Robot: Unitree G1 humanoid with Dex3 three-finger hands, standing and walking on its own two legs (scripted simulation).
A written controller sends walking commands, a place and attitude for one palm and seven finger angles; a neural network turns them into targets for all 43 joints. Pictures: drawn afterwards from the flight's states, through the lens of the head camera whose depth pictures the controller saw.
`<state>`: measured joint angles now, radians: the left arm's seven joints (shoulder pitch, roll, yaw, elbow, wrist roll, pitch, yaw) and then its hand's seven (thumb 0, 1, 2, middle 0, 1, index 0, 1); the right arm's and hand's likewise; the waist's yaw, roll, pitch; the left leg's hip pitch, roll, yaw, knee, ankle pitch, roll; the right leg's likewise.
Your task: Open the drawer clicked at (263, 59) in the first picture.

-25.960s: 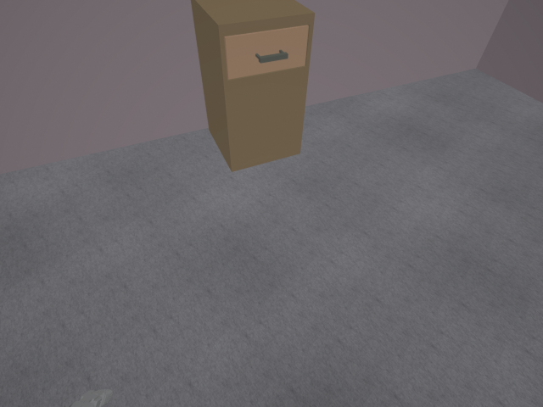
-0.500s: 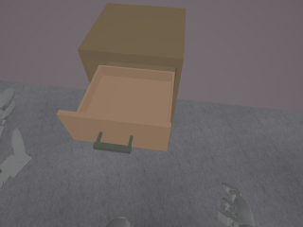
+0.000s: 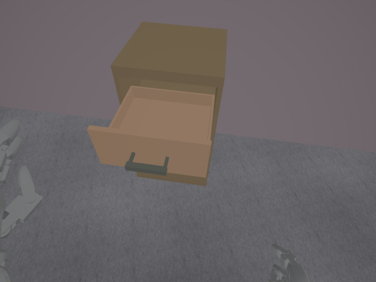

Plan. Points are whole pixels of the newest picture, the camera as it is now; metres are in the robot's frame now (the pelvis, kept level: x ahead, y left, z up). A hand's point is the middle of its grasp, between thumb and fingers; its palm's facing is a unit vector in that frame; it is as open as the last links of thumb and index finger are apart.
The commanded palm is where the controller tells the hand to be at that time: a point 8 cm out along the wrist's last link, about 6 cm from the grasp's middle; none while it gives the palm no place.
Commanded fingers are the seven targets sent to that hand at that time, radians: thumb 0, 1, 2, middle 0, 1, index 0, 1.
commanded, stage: stop stepping back and stand still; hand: left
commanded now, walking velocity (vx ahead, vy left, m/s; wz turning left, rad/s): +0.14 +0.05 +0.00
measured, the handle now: (147, 163) +0.49 +0.16 -0.13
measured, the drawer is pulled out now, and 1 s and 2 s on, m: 0.30 0.30 0.30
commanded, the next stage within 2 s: let the arm hang, fingers relaxed in 0.26 s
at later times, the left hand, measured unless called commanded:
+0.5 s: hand (75, 241) +0.20 +0.25 -0.03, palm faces +0.15 -0.90 -0.41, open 7.4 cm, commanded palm none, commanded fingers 0.00 0.90 0.90 -0.20 -0.30 -0.20 -0.30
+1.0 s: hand out of the picture -0.02 +0.22 -0.16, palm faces -0.01 -0.97 -0.25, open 7.3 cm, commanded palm none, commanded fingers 0.00 0.90 0.90 -0.20 -0.30 -0.20 -0.30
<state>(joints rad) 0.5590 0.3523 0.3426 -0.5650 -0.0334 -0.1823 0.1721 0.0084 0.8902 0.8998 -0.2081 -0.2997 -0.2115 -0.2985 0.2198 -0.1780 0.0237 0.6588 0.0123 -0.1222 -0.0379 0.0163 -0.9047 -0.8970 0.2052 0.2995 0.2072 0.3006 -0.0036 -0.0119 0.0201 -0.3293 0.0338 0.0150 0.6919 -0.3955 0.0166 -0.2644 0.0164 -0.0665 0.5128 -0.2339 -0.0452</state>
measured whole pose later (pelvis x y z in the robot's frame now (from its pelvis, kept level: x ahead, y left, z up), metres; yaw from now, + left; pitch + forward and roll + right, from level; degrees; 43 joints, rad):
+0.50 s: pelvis +0.01 +0.02 -0.01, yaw +1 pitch +1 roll +0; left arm 0.32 0.28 0.14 0.21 0.03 0.00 0.04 0.00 0.90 0.90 -0.20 -0.30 -0.20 -0.30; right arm 0.19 -0.25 -0.02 0.79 -0.01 -0.05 0.02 0.01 -0.91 -0.90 0.20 0.30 0.20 0.30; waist -0.01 0.05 -0.02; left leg -0.31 -0.01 0.03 0.62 -0.33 0.03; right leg -0.34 -0.03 -0.09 0.61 -0.29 -0.01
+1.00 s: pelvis +0.00 +0.02 +0.01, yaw -1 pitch -2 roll +0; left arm 0.31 0.19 -0.01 1.09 0.01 0.03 0.03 0.00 0.92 0.90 -0.20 -0.30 -0.20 -0.30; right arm 0.31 -0.16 0.02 1.06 0.00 0.01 -0.02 0.01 -0.92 -0.90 0.20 0.30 0.20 0.30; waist 0.00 0.02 0.10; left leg -0.15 -0.02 0.07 0.41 -0.23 0.04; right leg -0.20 -0.02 -0.05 0.41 -0.18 0.00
